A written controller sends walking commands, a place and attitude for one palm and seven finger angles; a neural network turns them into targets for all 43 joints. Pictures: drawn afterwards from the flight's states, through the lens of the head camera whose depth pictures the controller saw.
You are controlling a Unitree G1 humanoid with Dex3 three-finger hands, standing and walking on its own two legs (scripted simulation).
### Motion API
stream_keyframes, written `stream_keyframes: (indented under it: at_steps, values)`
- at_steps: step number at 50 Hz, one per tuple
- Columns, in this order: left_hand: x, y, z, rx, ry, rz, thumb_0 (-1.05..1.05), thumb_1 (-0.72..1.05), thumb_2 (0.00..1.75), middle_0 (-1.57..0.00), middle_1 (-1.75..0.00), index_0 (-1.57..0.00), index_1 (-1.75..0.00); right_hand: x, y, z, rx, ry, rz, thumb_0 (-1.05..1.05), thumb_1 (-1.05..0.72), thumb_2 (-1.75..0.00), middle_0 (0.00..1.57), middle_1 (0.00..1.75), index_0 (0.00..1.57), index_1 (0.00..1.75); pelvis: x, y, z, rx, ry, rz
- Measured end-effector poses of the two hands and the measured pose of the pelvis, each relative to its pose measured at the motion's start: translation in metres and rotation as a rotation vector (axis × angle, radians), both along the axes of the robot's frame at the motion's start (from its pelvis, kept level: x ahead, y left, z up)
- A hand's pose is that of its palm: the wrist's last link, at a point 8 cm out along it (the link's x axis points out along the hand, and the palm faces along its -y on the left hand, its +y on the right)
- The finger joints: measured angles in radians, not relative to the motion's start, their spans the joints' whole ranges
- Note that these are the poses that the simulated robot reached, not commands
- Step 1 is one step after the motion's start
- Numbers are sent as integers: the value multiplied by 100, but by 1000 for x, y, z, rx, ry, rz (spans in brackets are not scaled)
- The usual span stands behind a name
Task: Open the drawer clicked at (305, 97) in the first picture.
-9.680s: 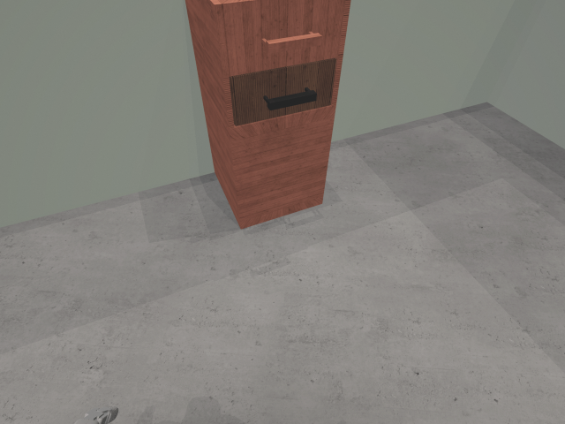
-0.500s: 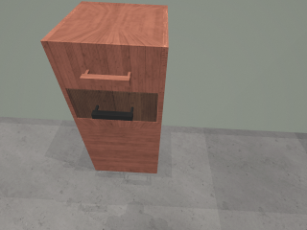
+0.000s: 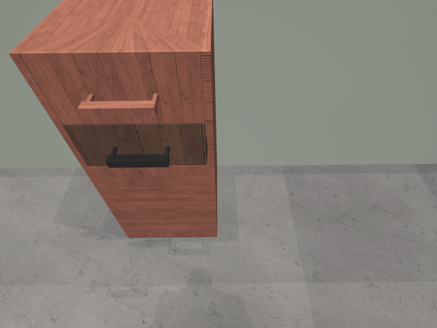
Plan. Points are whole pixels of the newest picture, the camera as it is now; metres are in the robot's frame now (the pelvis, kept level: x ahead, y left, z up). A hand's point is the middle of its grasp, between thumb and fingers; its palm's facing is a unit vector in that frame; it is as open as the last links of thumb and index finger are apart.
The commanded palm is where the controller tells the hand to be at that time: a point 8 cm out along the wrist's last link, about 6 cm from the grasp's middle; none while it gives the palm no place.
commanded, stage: look again from close up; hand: left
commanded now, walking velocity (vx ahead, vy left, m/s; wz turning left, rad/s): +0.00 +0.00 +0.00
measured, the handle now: (139, 155) +0.58 +0.26 -0.11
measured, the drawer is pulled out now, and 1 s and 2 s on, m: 0.00 0.00 0.00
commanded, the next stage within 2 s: shuffle to correct the standing spot in 0.26 s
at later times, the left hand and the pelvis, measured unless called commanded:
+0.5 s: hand out of the picture -0.03 +0.14 -0.16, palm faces +0.08 -0.98 -0.17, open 7.4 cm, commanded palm none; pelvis -0.01 -0.01 +0.01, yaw +1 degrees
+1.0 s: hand out of the picture +0.06 +0.21 -0.15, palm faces +0.03 -0.98 -0.21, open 7.2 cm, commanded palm none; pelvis +0.04 +0.04 +0.01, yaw -1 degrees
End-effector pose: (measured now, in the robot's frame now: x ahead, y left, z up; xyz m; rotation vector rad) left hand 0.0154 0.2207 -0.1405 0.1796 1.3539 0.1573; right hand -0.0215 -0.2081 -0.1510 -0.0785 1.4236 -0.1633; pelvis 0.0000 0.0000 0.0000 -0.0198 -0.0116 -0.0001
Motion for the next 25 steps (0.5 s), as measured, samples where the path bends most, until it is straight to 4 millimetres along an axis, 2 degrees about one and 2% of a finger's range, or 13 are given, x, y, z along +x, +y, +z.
stream_keyframes:
  at_steps: [2,6,11,16,25]
  values:
    - [1,-2,-2,-6,-10,20,1,94,90,-20,-30,-20,-30,18,-4,3,-17,-49,23,1,-92,-90,20,30,20,30,5,-2,1,11,-13,-1]
    - [-2,-7,1,-12,-29,36,1,95,90,-20,-30,-20,-30,39,-16,6,-43,-98,47,2,-94,-90,20,30,20,30,10,-4,3,16,-21,-2]
    - [-15,-15,5,-24,-8,33,1,93,90,-20,-30,-20,-30,49,-24,10,-50,-130,51,2,-94,-90,20,30,20,30,7,-8,7,23,-21,-4]
    - [-31,-24,6,-41,18,41,0,92,90,-20,-30,-20,-30,37,-25,11,-41,-109,50,1,-94,-90,20,30,20,30,2,-12,9,26,-25,-4]
    - [-54,-30,5,-56,23,78,0,91,90,-20,-30,-20,-30,-6,-15,7,3,-6,55,0,-92,-90,20,30,20,30,-7,-14,9,15,-38,14]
